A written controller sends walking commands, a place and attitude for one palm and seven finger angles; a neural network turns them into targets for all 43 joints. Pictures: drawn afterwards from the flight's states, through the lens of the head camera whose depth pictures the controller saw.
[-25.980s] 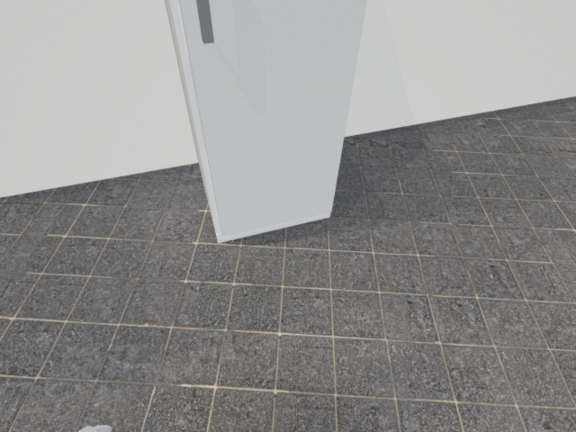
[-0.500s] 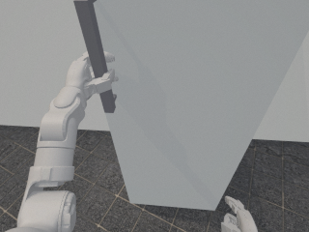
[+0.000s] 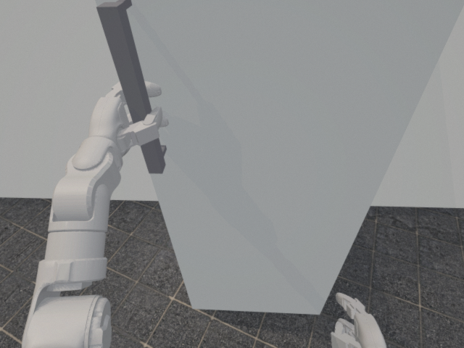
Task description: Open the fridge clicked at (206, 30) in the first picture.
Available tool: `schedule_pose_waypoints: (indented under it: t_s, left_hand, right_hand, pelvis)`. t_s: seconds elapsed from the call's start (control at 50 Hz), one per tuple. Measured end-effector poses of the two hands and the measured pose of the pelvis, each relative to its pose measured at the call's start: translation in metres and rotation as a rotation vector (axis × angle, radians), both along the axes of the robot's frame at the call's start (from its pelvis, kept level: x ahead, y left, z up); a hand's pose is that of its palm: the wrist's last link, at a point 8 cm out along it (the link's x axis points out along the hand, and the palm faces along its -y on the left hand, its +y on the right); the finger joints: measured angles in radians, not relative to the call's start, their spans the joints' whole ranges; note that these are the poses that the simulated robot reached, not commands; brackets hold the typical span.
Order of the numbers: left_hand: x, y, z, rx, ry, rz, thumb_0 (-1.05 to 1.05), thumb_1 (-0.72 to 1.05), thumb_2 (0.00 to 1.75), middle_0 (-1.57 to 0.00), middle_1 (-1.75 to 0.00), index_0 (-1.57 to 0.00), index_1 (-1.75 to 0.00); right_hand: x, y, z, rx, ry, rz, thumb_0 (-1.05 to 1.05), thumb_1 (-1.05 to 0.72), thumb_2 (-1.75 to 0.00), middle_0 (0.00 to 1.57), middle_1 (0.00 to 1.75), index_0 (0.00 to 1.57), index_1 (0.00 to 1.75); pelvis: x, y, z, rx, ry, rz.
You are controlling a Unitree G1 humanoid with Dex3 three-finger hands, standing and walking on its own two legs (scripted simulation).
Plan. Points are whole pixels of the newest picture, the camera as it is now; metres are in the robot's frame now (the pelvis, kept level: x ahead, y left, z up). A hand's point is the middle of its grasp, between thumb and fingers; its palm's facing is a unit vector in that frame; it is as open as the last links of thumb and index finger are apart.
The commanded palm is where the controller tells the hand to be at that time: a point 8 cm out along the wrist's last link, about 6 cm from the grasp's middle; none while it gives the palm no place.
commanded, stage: grip the handle and tug to test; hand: left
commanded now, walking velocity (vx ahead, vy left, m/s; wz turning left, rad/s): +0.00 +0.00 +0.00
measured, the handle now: (143, 96) +0.42 +0.18 +0.26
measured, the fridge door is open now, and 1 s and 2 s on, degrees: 0 16 34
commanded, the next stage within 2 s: pull the door a little, standing still in 0.24 s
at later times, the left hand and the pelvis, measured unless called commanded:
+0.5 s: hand (148, 139) +0.34 +0.15 +0.24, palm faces +0.03 -1.00 -0.03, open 6.1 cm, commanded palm +0.29 +0.20 +0.24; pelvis +0.02 +0.00 +0.00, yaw +0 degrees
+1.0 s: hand (146, 190) +0.25 +0.13 +0.22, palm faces +0.09 -0.97 -0.24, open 7.7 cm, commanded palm +0.21 +0.18 +0.25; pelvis -0.03 +0.01 -0.01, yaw -2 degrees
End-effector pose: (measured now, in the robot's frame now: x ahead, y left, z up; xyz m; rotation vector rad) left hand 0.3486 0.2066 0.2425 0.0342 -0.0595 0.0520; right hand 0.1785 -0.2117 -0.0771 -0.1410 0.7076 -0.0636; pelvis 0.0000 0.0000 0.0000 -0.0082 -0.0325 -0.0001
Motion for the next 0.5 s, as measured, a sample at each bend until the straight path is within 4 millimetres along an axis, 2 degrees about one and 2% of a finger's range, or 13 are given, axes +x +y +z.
schedule_pose_waypoints:
  t_s: [0.16,0.3,0.5]
  left_hand:
    - [-0.004,0.001,-0.001,0.004,-0.02,-0.024,-0.01,0.7,0.76,-0.4,-1.4,-0.29,-1.4]
    - [-0.014,0.001,-0.002,0.004,-0.036,-0.044,-0.01,0.69,0.73,-0.41,-1.4,-0.29,-1.4]
    - [-0.033,-0.003,-0.002,0.002,-0.039,-0.026,-0.01,0.67,0.74,-0.44,-1.4,-0.33,-1.4]
  right_hand:
    - [0.006,-0.005,0.003,0.006,-0.014,-0.026,0.02,-0.9,-0.9,0.2,0.29,0.2,0.3]
    - [0.022,-0.007,0.005,-0.002,-0.022,-0.02,0.02,-0.9,-0.9,0.2,0.29,0.2,0.3]
    - [0.052,0.01,0.012,0.005,-0.058,0.056,0.02,-0.9,-0.9,0.2,0.29,0.2,0.3]
  pelvis:
    - [0.01,0.002,0.0,-0.003,0.007,-0.02]
    - [0.019,0.003,-0.002,-0.007,0.017,-0.02]
    - [0.022,0.002,-0.003,-0.006,0.016,0.005]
